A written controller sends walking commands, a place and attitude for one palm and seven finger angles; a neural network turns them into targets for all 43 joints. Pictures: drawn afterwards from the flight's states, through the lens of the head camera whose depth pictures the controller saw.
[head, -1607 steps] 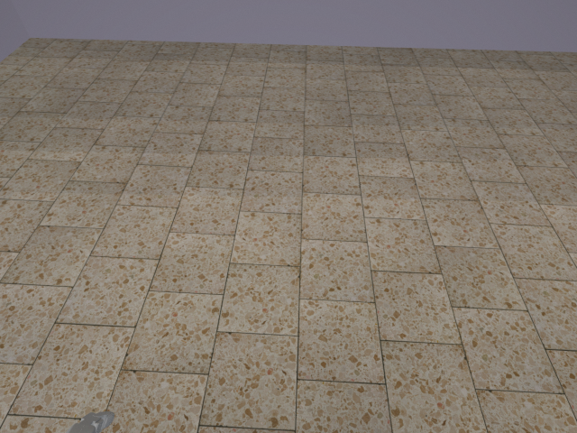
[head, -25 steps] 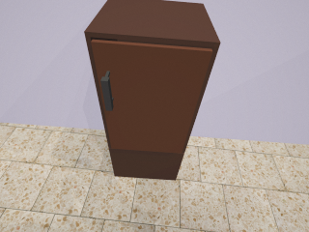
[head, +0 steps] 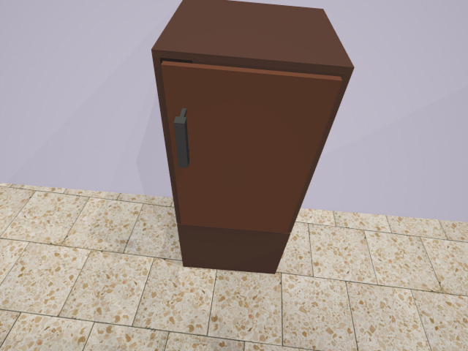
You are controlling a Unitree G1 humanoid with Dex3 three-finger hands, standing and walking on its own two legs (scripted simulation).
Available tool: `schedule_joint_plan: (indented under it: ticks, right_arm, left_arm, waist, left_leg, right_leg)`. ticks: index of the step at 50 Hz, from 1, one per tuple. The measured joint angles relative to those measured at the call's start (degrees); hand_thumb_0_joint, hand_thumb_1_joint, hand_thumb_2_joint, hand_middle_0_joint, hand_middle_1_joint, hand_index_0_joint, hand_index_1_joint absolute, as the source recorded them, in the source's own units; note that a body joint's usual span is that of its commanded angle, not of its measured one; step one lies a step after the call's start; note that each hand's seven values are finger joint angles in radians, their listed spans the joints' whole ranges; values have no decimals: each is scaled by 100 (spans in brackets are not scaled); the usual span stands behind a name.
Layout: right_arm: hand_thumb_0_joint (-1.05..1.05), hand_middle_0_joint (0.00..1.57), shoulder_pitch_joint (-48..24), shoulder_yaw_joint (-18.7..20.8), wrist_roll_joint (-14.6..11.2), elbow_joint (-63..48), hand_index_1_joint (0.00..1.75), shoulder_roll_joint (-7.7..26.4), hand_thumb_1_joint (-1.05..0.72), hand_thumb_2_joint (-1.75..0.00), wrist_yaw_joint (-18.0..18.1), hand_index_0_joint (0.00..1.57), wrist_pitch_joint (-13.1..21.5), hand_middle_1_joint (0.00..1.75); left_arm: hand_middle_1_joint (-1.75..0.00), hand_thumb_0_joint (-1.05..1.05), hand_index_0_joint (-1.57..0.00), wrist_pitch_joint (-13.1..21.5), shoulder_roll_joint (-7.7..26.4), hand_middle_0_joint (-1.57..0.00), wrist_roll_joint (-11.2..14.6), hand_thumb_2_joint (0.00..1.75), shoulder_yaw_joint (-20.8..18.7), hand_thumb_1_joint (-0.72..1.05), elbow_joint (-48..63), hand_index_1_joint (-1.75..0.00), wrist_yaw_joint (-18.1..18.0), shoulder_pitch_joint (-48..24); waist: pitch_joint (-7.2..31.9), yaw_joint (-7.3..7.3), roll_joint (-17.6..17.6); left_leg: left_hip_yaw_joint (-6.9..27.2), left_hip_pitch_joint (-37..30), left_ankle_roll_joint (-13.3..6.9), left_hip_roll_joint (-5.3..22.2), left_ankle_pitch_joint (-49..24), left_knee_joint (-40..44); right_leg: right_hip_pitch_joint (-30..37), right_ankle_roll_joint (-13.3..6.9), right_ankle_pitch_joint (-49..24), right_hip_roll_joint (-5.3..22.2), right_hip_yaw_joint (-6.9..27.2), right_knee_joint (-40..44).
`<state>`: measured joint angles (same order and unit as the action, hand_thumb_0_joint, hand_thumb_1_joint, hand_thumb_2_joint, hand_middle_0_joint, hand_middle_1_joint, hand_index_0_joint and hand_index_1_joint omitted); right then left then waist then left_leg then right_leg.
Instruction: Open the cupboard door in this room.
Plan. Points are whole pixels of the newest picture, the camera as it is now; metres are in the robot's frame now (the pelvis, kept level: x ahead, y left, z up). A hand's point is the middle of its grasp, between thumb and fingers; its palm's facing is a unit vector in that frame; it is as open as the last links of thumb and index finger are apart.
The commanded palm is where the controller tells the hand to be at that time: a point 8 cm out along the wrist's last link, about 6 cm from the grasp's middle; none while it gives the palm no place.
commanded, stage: come to a stop and stand still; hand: left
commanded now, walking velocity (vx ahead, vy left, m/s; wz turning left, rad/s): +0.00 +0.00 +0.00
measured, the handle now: (183, 138) +0.57 +0.17 +0.03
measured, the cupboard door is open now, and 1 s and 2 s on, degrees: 0 0 0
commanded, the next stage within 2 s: look again from close up in 0.04 s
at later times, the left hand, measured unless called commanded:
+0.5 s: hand out of the picture -0.04 +0.15 -0.18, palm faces +0.03 -0.99 -0.16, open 7.3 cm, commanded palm none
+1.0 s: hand (163, 295) +0.21 +0.14 +0.00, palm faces +0.06 -1.00 +0.01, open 7.8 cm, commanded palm +0.13 +0.21 -0.05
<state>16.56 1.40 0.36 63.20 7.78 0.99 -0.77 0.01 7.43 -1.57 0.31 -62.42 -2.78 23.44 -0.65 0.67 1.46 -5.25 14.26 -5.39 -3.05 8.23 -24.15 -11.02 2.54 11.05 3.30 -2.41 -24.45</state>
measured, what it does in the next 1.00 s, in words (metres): lowers itself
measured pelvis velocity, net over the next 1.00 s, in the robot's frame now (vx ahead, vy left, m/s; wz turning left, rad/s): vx -0.01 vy -0.03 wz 0.04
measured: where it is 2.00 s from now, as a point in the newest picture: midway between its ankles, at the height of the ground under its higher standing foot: outside the picture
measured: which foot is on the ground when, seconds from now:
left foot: down 0.00-1.00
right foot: down 0.00-1.00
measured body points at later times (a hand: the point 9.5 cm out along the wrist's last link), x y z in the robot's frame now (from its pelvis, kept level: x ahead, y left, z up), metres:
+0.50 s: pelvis +0.00 +0.00 +0.00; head -0.01 +0.01 +0.45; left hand -0.04 +0.20 -0.16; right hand +0.00 -0.22 -0.16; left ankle +0.06 +0.05 -0.74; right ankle +0.02 -0.15 -0.74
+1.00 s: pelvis -0.01 -0.03 -0.06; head -0.01 -0.02 +0.39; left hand +0.20 +0.19 +0.00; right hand +0.16 -0.30 -0.12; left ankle +0.06 +0.05 -0.74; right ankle +0.03 -0.14 -0.74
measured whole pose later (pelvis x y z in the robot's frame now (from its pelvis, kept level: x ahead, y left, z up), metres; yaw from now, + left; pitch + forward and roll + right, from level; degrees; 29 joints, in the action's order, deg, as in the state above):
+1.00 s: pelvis -0.01 -0.03 -0.06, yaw +2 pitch +6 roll +0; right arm 14.0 2.7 -1.3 37.3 16.8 0.8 16.1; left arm 26.7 9.4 12.2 -2.9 -6.9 6.9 20.3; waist 7.5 -2.4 -0.3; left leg -3.0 40.0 -2.7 -2.4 19.0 -53.1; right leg -36.9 -1.1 23.5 -0.3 -1.7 -54.6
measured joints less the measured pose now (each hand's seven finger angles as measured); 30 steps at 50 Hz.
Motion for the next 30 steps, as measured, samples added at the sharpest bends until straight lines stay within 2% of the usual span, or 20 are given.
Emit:
schedule_joint_plan:
  ticks: [30]
  right_arm:
    - [1,20,108,-8,-13,104,30,-78,-91,-90,4,19,39,30]
  left_arm:
    - [-30,0,-20,69,-85,-20,22,90,2,91,-28,-30,-12,-124]
  waist:
    - [28,-68,-72]
  left_leg:
    - [-65,-84,52,51,-27,128]
  right_leg:
    - [28,-20,-26,-55,77,80]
